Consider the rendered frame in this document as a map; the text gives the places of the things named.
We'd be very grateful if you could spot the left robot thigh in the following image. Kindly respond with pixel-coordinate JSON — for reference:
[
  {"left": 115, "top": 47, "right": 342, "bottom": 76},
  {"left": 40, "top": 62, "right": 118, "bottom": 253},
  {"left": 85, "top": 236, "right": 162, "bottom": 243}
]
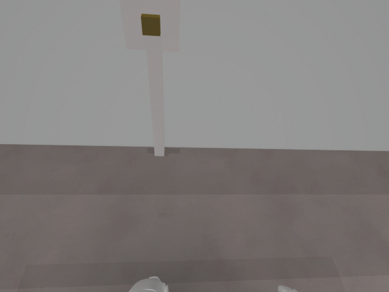
[{"left": 129, "top": 278, "right": 168, "bottom": 292}]

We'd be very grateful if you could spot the panel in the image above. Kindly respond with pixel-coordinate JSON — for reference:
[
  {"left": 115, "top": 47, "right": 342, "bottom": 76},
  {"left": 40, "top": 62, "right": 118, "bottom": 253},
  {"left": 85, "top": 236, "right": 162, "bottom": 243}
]
[{"left": 119, "top": 0, "right": 181, "bottom": 156}]

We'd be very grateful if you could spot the button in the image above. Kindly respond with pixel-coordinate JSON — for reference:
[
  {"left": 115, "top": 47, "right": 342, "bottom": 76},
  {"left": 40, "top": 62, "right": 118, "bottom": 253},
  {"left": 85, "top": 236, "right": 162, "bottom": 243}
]
[{"left": 141, "top": 14, "right": 160, "bottom": 36}]

